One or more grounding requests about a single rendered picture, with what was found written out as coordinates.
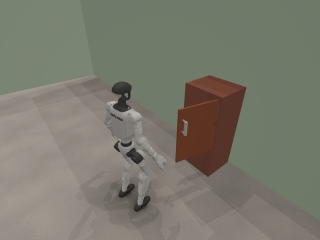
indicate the handle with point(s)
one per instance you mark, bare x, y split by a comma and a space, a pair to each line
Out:
185, 128

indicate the robot head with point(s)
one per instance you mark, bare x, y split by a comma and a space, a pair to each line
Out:
121, 88

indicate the right robot forearm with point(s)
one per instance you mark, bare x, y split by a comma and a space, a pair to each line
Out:
148, 149

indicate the right robot thigh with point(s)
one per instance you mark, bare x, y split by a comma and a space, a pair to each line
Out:
140, 158

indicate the left robot forearm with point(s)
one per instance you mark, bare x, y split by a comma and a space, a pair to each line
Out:
110, 127

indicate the robot right hand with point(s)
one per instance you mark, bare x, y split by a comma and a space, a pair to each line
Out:
160, 161

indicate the cupboard door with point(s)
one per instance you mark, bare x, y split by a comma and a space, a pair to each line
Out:
201, 120

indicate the robot left upper arm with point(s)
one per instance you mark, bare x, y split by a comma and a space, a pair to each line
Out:
107, 116

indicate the robot right upper arm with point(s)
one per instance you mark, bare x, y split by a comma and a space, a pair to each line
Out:
136, 119

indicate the robot left hand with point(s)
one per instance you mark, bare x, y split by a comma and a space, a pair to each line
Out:
113, 134

